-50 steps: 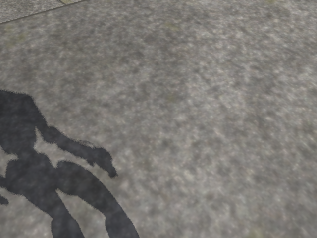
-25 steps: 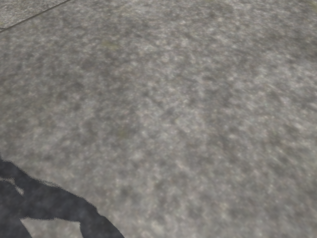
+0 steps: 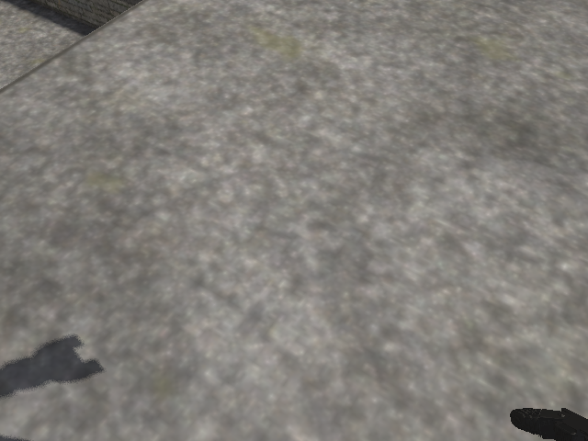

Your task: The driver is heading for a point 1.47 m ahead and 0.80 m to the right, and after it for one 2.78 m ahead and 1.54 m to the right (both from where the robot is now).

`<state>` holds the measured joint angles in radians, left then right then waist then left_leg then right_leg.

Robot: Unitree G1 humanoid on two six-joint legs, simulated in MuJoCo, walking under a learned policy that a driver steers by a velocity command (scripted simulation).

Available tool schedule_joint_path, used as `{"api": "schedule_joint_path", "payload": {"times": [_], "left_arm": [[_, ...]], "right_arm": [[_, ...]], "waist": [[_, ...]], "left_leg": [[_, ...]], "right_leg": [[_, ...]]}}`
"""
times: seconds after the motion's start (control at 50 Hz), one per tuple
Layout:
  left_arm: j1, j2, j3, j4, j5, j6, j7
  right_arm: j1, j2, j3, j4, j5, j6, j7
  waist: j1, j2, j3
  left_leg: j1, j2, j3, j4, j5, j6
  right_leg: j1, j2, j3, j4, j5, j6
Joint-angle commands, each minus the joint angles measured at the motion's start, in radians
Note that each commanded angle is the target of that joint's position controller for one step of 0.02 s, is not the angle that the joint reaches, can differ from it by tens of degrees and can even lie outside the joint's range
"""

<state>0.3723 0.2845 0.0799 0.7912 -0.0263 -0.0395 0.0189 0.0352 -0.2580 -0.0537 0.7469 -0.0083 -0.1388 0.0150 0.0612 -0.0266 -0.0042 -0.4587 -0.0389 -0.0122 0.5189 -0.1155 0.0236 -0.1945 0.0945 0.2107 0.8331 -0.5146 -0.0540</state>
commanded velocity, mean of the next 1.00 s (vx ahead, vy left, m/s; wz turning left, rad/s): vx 0.50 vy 0.00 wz -0.60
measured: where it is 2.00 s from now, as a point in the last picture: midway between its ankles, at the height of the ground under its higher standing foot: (508, 289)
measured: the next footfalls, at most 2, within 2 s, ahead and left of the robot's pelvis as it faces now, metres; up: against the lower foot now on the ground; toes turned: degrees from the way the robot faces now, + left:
right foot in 0.48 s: +0.37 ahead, -0.19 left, +0.00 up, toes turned -21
left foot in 0.98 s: +0.71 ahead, -0.13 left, +0.00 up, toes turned -38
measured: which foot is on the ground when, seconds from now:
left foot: down 0.00-0.50, up 0.52-0.96, down 0.98-1.00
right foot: up 0.00-0.46, down 0.48-0.98, up 1.00-1.00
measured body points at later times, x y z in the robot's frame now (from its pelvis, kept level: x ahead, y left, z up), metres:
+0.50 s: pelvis +0.25 -0.06 -0.01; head +0.29 -0.08 +0.44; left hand +0.55 +0.10 -0.07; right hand +0.17 -0.35 -0.14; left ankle +0.10 +0.12 -0.71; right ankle +0.33 -0.17 -0.73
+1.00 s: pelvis +0.52 -0.14 +0.00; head +0.54 -0.16 +0.45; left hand +0.72 +0.08 -0.11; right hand +0.58 -0.47 -0.07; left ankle +0.68 -0.11 -0.73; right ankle +0.34 -0.17 -0.71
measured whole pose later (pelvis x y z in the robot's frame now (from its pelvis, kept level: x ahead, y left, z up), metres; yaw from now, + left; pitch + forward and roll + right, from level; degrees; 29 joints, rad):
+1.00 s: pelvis +0.52 -0.14 +0.00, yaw -36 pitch +2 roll +1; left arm 0.39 0.31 0.08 0.72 -0.02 -0.03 0.02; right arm 0.04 -0.27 -0.05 0.69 -0.01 -0.12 0.03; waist 0.07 -0.01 0.00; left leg -0.47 -0.03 -0.02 0.53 -0.10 0.01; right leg -0.14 0.09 0.23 0.69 -0.51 -0.05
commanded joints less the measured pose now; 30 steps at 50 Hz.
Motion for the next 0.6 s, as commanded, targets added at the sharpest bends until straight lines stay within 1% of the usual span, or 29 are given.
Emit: {"api": "schedule_joint_path", "payload": {"times": [0.02, 0.04, 0.06, 0.08, 0.1, 0.12, 0.14, 0.18, 0.22, 0.28, 0.32, 0.36, 0.38, 0.4, 0.42, 0.44, 0.46, 0.48, 0.5, 0.52, 0.54, 0.56, 0.58, 0.6], "left_arm": [[-0.001, 0.15, 0.016, -0.101, -0.012, -0.021, 0.0], [-0.057, 0.142, 0.018, -0.113, -0.001, -0.015, 0.001], [-0.092, 0.128, 0.02, -0.127, 0.009, -0.014, -0.002], [-0.087, 0.109, 0.022, -0.132, 0.005, -0.01, -0.008], [-0.078, 0.088, 0.019, -0.136, -0.003, -0.004, -0.013], [-0.08, 0.068, 0.016, -0.142, -0.005, 0.002, -0.015], [-0.093, 0.058, 0.014, -0.154, -0.004, 0.006, -0.016], [-0.128, 0.05, 0.011, -0.178, 0.002, 0.011, -0.017], [-0.159, 0.047, 0.008, -0.19, 0.001, 0.009, -0.023], [-0.245, 0.033, 0.0, -0.211, 0.002, 0.001, -0.042], [-0.315, 0.023, -0.006, -0.235, 0.003, -0.002, -0.055], [-0.361, 0.024, -0.008, -0.259, 0.0, -0.001, -0.067], [-0.375, 0.03, -0.006, -0.271, -0.001, 0.0, -0.072], [-0.375, 0.04, -0.001, -0.279, 0.0, 0.001, -0.076], [-0.357, 0.056, 0.007, -0.282, 0.003, 0.003, -0.078], [-0.311, 0.079, 0.019, -0.277, 0.007, 0.007, -0.078], [-0.195, 0.114, 0.041, -0.25, 0.006, 0.01, -0.075], [-0.018, 0.172, 0.074, -0.201, 0.005, 0.015, -0.061], [0.083, 0.263, 0.095, -0.177, -0.001, 0.024, -0.038], [0.037, 0.319, 0.09, -0.215, 0.001, 0.005, -0.046], [0.053, 0.222, 0.064, -0.213, 0.007, -0.008, -0.055], [0.018, 0.187, 0.052, -0.203, 0.01, -0.019, -0.055], [-0.051, 0.162, 0.042, -0.21, 0.008, -0.024, -0.054], [-0.11, 0.135, 0.032, -0.221, 0.012, -0.024, -0.051]], "right_arm": [[0.268, -0.138, -0.05, -0.01, 0.012, 0.011, -0.008], [0.215, -0.123, -0.041, -0.017, 0.004, 0.019, -0.009], [0.182, -0.104, -0.035, -0.011, -0.001, 0.025, -0.008], [0.169, -0.093, -0.029, -0.006, -0.007, 0.025, -0.01], [0.167, -0.092, -0.03, 0.001, -0.006, 0.022, -0.009], [0.172, -0.097, -0.032, 0.009, -0.001, 0.018, -0.007], [0.176, -0.11, -0.037, 0.016, 0.002, 0.014, -0.007], [0.186, -0.137, -0.046, 0.029, 0.003, 0.011, -0.009], [0.192, -0.152, -0.051, 0.037, 0.002, 0.017, -0.012], [0.204, -0.168, -0.052, 0.047, 0.005, 0.028, -0.018], [0.236, -0.184, -0.054, 0.059, 0.011, 0.037, -0.021], [0.262, -0.202, -0.059, 0.071, 0.02, 0.048, -0.021], [0.268, -0.211, -0.061, 0.076, 0.025, 0.055, -0.021], [0.267, -0.222, -0.065, 0.077, 0.03, 0.062, -0.022], [0.261, -0.238, -0.069, 0.075, 0.034, 0.067, -0.025], [0.257, -0.255, -0.075, 0.073, 0.039, 0.074, -0.029], [0.246, -0.264, -0.077, 0.069, 0.042, 0.082, -0.034], [0.243, -0.242, -0.067, 0.064, 0.04, 0.083, -0.038], [0.283, -0.136, -0.032, 0.037, -0.011, 0.074, -0.033], [0.32, -0.082, -0.004, -0.026, -0.003, 0.037, -0.018], [0.186, -0.184, -0.027, -0.04, 0.037, 0.007, -0.005], [0.135, -0.186, -0.026, -0.062, 0.053, -0.007, 0.0], [0.138, -0.171, -0.023, -0.048, 0.033, -0.008, -0.008], [0.15, -0.18, -0.03, -0.04, 0.011, -0.001, -0.014]], "waist": [[-0.151, 0.172, -0.166], [-0.133, 0.096, -0.09], [-0.115, 0.091, -0.031], [-0.091, 0.116, -0.012], [-0.082, 0.137, -0.004], [-0.079, 0.14, -0.002], [-0.077, 0.131, 0.005], [-0.077, 0.109, 0.01], [-0.083, 0.099, 0.01], [-0.115, 0.093, 0.033], [-0.141, 0.087, 0.055], [-0.153, 0.088, 0.076], [-0.15, 0.092, 0.083], [-0.138, 0.099, 0.081], [-0.116, 0.116, 0.061], [-0.082, 0.137, 0.023], [-0.011, 0.135, -0.04], [0.078, 0.101, -0.129], [0.067, -0.118, -0.214], [-0.013, -0.267, -0.372], [0.064, -0.101, -0.333], [0.045, -0.08, -0.199], [-0.008, 0.021, -0.123], [-0.047, 0.018, -0.084]], "left_leg": [[0.692, 0.426, -0.607, -0.212, -0.347, 0.193], [0.56, 0.382, -0.471, -0.23, -0.231, 0.162], [0.459, 0.343, -0.38, -0.255, -0.127, 0.154], [0.394, 0.312, -0.302, -0.281, -0.067, 0.141], [0.359, 0.294, -0.246, -0.308, -0.036, 0.14], [0.346, 0.291, -0.203, -0.327, 0.001, 0.149], [0.341, 0.294, -0.168, -0.342, 0.042, 0.159], [0.355, 0.307, -0.108, -0.358, 0.129, 0.172], [0.38, 0.302, -0.039, -0.362, 0.191, 0.166], [0.394, 0.278, 0.067, -0.36, 0.212, 0.138], [0.422, 0.287, 0.104, -0.354, 0.208, 0.128], [0.473, 0.308, 0.127, -0.341, 0.226, 0.12], [0.501, 0.32, 0.138, -0.325, 0.264, 0.113], [0.524, 0.328, 0.155, -0.293, 0.356, 0.104], [0.54, 0.329, 0.176, -0.235, 0.521, 0.094], [0.551, 0.327, 0.194, -0.145, 0.7, 0.085], [0.532, 0.31, 0.219, 0.016, 0.816, 0.07], [0.402, 0.272, 0.24, 0.248, 0.746, 0.035], [0.086, 0.199, 0.233, 0.585, 0.05, -0.008], [-0.26, 0.006, 0.034, 0.872, -0.503, -0.042], [-0.371, 0.061, -0.086, 0.91, -0.425, -0.025], [-0.398, 0.095, -0.069, 0.851, -0.335, -0.005], [-0.335, 0.137, -0.071, 0.764, -0.262, -0.009], [-0.262, 0.162, -0.072, 0.684, -0.225, -0.019]], "right_leg": [[-0.623, -0.096, -0.023, 0.479, 0.027, 0.022], [-0.589, -0.133, -0.058, 0.463, 0.105, 0.029], [-0.566, -0.159, -0.064, 0.416, 0.154, 0.031], [-0.521, -0.186, -0.069, 0.386, 0.183, 0.029], [-0.496, -0.198, -0.085, 0.363, 0.198, 0.029], [-0.496, -0.204, -0.098, 0.347, 0.207, 0.032], [-0.511, -0.211, -0.102, 0.326, 0.228, 0.037], [-0.55, -0.22, -0.101, 0.262, 0.289, 0.047], [-0.562, -0.22, -0.111, 0.176, 0.38, 0.052], [-0.522, -0.209, -0.159, 0.005, 0.521, 0.044], [-0.507, -0.197, -0.197, -0.079, 0.548, 0.036], [-0.506, -0.187, -0.223, -0.136, 0.514, 0.021], [-0.501, -0.179, -0.236, -0.158, 0.479, 0.009], [-0.476, -0.163, -0.255, -0.177, 0.432, -0.008], [-0.423, -0.134, -0.282, -0.188, 0.378, -0.028], [-0.343, -0.095, -0.312, -0.192, 0.324, -0.051], [-0.192, -0.05, -0.335, -0.233, 0.325, -0.081], [0.081, -0.023, -0.313, -0.294, 0.395, -0.122], [0.386, -0.242, 0.012, -0.277, 0.475, -0.192], [0.619, -0.439, 0.602, -0.465, 0.225, -0.398], [0.589, -0.42, 0.552, -0.535, 0.189, -0.336], [0.464, -0.387, 0.409, -0.536, 0.256, -0.297], [0.304, -0.341, 0.299, -0.538, 0.361, -0.264], [0.182, -0.306, 0.219, -0.55, 0.459, -0.246]]}}
Keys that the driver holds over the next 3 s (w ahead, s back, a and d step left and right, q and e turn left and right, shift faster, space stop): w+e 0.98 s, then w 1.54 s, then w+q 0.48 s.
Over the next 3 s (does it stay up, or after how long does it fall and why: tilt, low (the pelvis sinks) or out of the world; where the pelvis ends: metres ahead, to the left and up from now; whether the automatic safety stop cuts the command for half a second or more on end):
stays up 1.31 -0.84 0.01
